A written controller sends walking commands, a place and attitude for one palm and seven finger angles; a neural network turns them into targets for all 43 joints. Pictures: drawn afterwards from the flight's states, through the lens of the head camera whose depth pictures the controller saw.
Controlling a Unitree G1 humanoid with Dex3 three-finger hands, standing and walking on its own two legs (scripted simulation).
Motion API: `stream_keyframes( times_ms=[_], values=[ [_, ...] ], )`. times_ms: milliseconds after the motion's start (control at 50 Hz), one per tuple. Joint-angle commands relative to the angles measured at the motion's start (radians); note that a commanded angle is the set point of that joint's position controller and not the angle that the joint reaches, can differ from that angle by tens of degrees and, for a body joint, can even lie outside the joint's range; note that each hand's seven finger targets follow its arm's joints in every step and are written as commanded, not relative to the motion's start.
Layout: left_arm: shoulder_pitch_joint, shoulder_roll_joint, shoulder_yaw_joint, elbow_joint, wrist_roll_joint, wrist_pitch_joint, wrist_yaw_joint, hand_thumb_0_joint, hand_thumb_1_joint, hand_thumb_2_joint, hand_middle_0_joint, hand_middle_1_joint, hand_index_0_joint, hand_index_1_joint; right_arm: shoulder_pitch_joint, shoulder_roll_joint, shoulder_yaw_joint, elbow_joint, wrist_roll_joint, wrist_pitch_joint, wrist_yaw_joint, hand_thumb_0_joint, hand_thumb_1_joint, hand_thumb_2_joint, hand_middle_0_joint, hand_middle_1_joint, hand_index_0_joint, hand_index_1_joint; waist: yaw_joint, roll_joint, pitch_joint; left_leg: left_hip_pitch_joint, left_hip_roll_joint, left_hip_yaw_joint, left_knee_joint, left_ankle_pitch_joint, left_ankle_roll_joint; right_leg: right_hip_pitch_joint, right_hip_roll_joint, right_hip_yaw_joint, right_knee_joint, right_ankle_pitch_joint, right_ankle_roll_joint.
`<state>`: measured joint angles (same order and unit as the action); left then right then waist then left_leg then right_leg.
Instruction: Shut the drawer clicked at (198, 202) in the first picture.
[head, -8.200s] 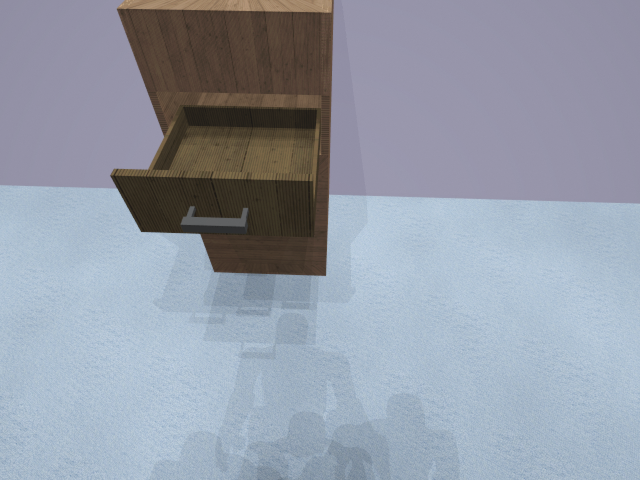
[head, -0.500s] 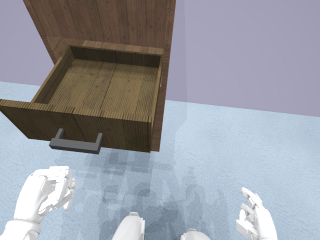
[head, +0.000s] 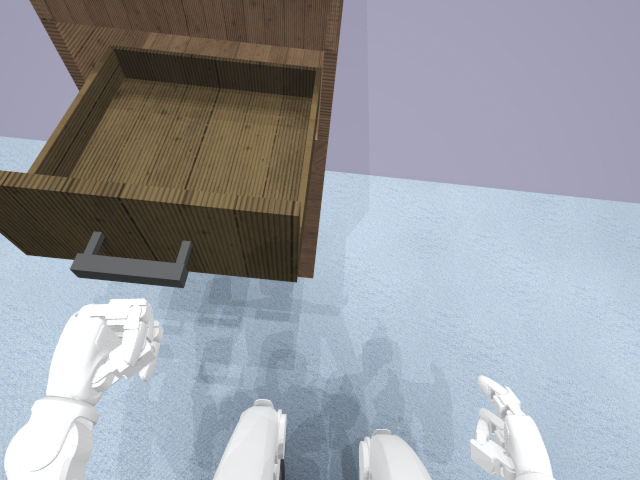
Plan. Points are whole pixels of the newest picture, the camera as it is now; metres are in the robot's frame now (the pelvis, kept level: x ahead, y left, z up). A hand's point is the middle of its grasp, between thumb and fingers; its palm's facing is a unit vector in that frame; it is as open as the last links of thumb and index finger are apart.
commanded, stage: bring the fist close to the handle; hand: left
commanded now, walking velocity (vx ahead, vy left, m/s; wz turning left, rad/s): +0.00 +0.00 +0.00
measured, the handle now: (136, 257) +0.36 +0.25 +0.03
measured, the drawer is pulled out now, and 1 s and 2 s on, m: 0.30 0.29 0.16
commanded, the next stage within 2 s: push the drawer shut in 0.44 s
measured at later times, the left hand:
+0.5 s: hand (162, 341) +0.26 +0.20 +0.03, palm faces -0.05 -1.00 -0.06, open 3.2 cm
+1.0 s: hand (157, 318) +0.29 +0.21 +0.02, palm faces -0.06 -1.00 -0.06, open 2.8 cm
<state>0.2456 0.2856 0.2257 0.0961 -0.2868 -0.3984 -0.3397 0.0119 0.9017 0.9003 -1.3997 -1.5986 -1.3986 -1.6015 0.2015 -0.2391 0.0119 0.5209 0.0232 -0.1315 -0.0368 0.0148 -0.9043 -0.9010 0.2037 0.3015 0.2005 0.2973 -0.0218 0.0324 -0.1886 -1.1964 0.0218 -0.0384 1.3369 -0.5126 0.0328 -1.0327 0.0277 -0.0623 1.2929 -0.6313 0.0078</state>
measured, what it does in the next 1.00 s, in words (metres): stands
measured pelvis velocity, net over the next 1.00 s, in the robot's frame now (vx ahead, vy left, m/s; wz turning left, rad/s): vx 0.00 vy -0.01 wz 0.00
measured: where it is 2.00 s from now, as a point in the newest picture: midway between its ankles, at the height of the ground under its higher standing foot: outside the picture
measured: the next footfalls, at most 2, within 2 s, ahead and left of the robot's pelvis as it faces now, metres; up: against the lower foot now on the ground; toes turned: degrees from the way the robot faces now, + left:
none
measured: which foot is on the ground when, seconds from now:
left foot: down 0.00-1.00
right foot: down 0.00-1.00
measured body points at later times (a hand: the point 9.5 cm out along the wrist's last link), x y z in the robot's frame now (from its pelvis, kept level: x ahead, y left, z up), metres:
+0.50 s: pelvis +0.00 -0.01 -0.01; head +0.10 +0.01 +0.43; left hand +0.26 +0.25 +0.03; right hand +0.17 -0.25 -0.09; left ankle +0.06 +0.10 -0.61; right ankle +0.00 -0.13 -0.61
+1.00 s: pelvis +0.00 -0.01 -0.01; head +0.10 +0.01 +0.43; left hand +0.29 +0.26 +0.03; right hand +0.17 -0.26 -0.10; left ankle +0.06 +0.10 -0.61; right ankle +0.00 -0.13 -0.61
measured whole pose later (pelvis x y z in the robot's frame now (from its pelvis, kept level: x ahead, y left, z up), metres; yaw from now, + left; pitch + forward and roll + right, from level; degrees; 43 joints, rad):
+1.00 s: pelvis +0.00 -0.01 -0.01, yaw +0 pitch +23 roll -5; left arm 0.02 0.33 0.27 0.28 -0.29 -0.40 -0.39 -0.05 0.80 0.92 -1.40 -1.60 -1.40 -1.60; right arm 0.21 -0.27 0.02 0.56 0.03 -0.09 -0.06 0.01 -0.91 -0.90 0.20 0.30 0.20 0.30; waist -0.01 0.03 -0.19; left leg -1.26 0.03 -0.05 1.37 -0.51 0.02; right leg -1.10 0.04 -0.07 1.34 -0.64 -0.01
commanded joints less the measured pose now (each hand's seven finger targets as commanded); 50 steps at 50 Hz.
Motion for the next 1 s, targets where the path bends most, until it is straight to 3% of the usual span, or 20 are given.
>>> stream_keyframes(
  times_ms=[0,20,120,140,220,320,360,420,460,520,560,620,760,800,880,900,940,980],
  values=[
    [-0.128,0.143,0.061,-0.209,-0.011,-0.076,0.013,0.000,0.900,0.900,-1.400,-1.600,-1.400,-1.600,-0.012,-0.164,-0.065,-0.133,-0.005,-0.040,-0.011,0.000,-0.900,-0.900,0.200,0.300,0.200,0.300,-0.004,0.090,-0.307,0.403,0.011,-0.070,-0.190,0.174,-0.017,-0.068,0.019,-0.014,-0.130,0.191,-0.041],
    [-0.108,0.126,0.050,-0.199,-0.014,-0.074,0.014,0.000,0.900,0.900,-1.400,-1.600,-1.400,-1.600,-0.013,-0.161,-0.066,-0.136,-0.006,-0.038,-0.008,0.000,-0.900,-0.900,0.200,0.300,0.200,0.300,-0.001,0.085,-0.312,0.404,0.010,-0.068,-0.189,0.174,-0.017,-0.067,0.017,-0.013,-0.131,0.190,-0.041],
    [-0.057,0.159,0.081,-0.245,-0.012,-0.054,0.033,0.000,0.900,0.900,-1.400,-1.600,-1.400,-1.600,-0.018,-0.159,-0.068,-0.155,-0.001,-0.013,-0.004,0.000,-0.900,-0.900,0.200,0.300,0.200,0.300,0.017,0.085,-0.348,0.419,0.011,-0.062,-0.198,0.209,-0.018,-0.024,0.020,-0.011,-0.137,0.214,-0.043],
    [-0.069,0.142,0.063,-0.239,-0.010,-0.048,0.036,0.000,0.900,0.900,-1.400,-1.600,-1.400,-1.600,-0.018,-0.157,-0.067,-0.152,0.001,-0.009,-0.004,0.000,-0.900,-0.900,0.200,0.300,0.200,0.300,0.005,0.071,-0.329,0.411,0.012,-0.062,-0.198,0.192,-0.015,-0.032,0.020,-0.013,-0.143,0.207,-0.040],
    [-0.079,0.142,0.072,-0.191,-0.013,-0.035,0.040,0.000,0.900,0.900,-1.400,-1.600,-1.400,-1.600,-0.015,-0.158,-0.065,-0.149,0.003,0.005,-0.010,0.000,-0.900,-0.900,0.200,0.300,0.200,0.300,-0.007,0.028,-0.289,0.351,0.007,-0.052,-0.190,0.141,-0.007,-0.027,0.024,-0.009,-0.157,0.180,-0.036],
    [-0.121,0.142,0.055,-0.209,-0.019,-0.059,0.027,0.000,0.900,0.900,-1.400,-1.600,-1.400,-1.600,-0.013,-0.161,-0.062,-0.149,0.005,-0.001,-0.017,0.000,-0.900,-0.900,0.200,0.300,0.200,0.300,-0.010,0.062,-0.292,0.356,0.004,-0.049,-0.184,0.116,-0.006,-0.038,0.022,-0.002,-0.159,0.160,-0.039],
    [-0.143,0.147,0.052,-0.203,-0.016,-0.061,0.024,0.000,0.900,0.900,-1.400,-1.600,-1.400,-1.600,-0.008,-0.163,-0.062,-0.142,0.004,-0.003,-0.020,0.000,-0.900,-0.900,0.200,0.300,0.200,0.300,-0.020,0.039,-0.289,0.349,0.005,-0.048,-0.179,0.113,-0.003,-0.038,0.021,0.000,-0.165,0.159,-0.037],
    [-0.127,0.178,0.092,-0.192,-0.021,-0.059,0.021,0.000,0.900,0.900,-1.400,-1.600,-1.400,-1.600,-0.005,-0.164,-0.063,-0.140,0.003,-0.001,-0.021,0.000,-0.900,-0.900,0.200,0.300,0.200,0.300,-0.002,0.048,-0.313,0.351,0.004,-0.040,-0.169,0.158,-0.004,-0.014,0.022,0.004,-0.157,0.190,-0.040],
    [-0.090,0.156,0.075,-0.212,-0.024,-0.058,0.020,0.000,0.900,0.900,-1.400,-1.600,-1.400,-1.600,-0.008,-0.157,-0.064,-0.146,0.004,-0.003,-0.016,0.000,-0.900,-0.900,0.200,0.300,0.200,0.300,0.007,0.078,-0.328,0.380,0.004,-0.037,-0.173,0.193,-0.006,-0.006,0.020,0.003,-0.158,0.213,-0.041],
    [-0.055,0.162,0.089,-0.205,-0.029,-0.049,0.021,0.000,0.900,0.900,-1.400,-1.600,-1.400,-1.600,-0.012,-0.155,-0.067,-0.149,0.004,0.006,-0.013,0.000,-0.900,-0.900,0.200,0.300,0.200,0.300,0.007,0.049,-0.320,0.366,0.004,-0.032,-0.168,0.213,-0.003,0.017,0.023,0.005,-0.163,0.236,-0.039],
    [-0.117,0.156,0.076,-0.203,-0.022,-0.055,0.028,0.000,0.900,0.900,-1.400,-1.600,-1.400,-1.600,-0.008,-0.156,-0.064,-0.142,0.003,0.007,-0.014,0.000,-0.900,-0.900,0.200,0.300,0.200,0.300,-0.013,0.038,-0.291,0.343,0.004,-0.031,-0.159,0.193,-0.001,-0.003,0.024,0.005,-0.161,0.223,-0.036],
    [-0.173,0.168,0.087,-0.165,-0.019,-0.065,0.029,0.000,0.900,0.900,-1.400,-1.600,-1.400,-1.600,-0.001,-0.161,-0.063,-0.130,0.001,0.007,-0.018,0.000,-0.900,-0.900,0.200,0.300,0.200,0.300,-0.021,0.030,-0.286,0.324,0.005,-0.030,-0.142,0.172,0.000,-0.025,0.025,0.011,-0.158,0.205,-0.036],
    [-0.259,0.195,0.102,-0.127,-0.031,-0.052,-0.010,0.000,0.900,0.900,-1.400,-1.600,-1.400,-1.600,0.005,-0.170,-0.059,-0.117,0.003,0.003,-0.021,0.000,-0.900,-0.900,0.200,0.300,0.200,0.300,-0.012,0.072,-0.330,0.351,0.004,-0.021,-0.143,0.208,0.001,0.005,0.022,0.023,-0.169,0.234,-0.039],
    [-0.273,0.200,0.108,-0.098,-0.031,-0.040,-0.016,0.000,0.900,0.900,-1.400,-1.600,-1.400,-1.600,0.011,-0.173,-0.058,-0.114,0.004,0.005,-0.022,0.000,-0.900,-0.900,0.200,0.300,0.200,0.300,-0.017,0.058,-0.336,0.362,0.006,-0.026,-0.145,0.218,0.001,-0.005,0.024,0.017,-0.166,0.242,-0.038],
    [-0.418,0.219,0.123,-0.031,-0.031,-0.038,-0.014,0.000,0.900,0.900,-1.400,-1.600,-1.400,-1.600,0.022,-0.180,-0.055,-0.087,0.003,0.004,-0.030,0.000,-0.900,-0.900,0.200,0.300,0.200,0.300,-0.043,0.028,-0.293,0.319,0.007,-0.031,-0.130,0.168,0.005,-0.042,0.028,0.018,-0.165,0.202,-0.037],
    [-0.458,0.210,0.112,-0.021,-0.027,-0.042,-0.018,0.000,0.900,0.900,-1.400,-1.600,-1.400,-1.600,0.015,-0.180,-0.056,-0.081,0.003,0.002,-0.031,0.000,-0.900,-0.900,0.200,0.300,0.200,0.300,-0.045,0.050,-0.304,0.326,0.006,-0.026,-0.126,0.161,0.005,-0.052,0.025,0.025,-0.168,0.195,-0.036],
    [-0.504,0.211,0.112,0.003,-0.028,-0.047,-0.022,0.000,0.900,0.900,-1.400,-1.600,-1.400,-1.600,0.019,-0.183,-0.057,-0.071,0.003,-0.001,-0.036,0.000,-0.900,-0.900,0.200,0.300,0.200,0.300,-0.049,0.038,-0.319,0.329,0.006,-0.027,-0.126,0.139,0.004,-0.056,0.023,0.026,-0.172,0.175,-0.036],
    [-0.577,0.223,0.108,0.039,-0.026,-0.047,-0.031,0.000,0.900,0.900,-1.400,-1.600,-1.400,-1.600,0.022,-0.188,-0.053,-0.061,0.005,-0.003,-0.041,0.000,-0.900,-0.900,0.200,0.300,0.200,0.300,-0.062,0.045,-0.301,0.315,0.005,-0.031,-0.124,0.104,0.006,-0.080,0.024,0.025,-0.169,0.150,-0.038]
  ],
)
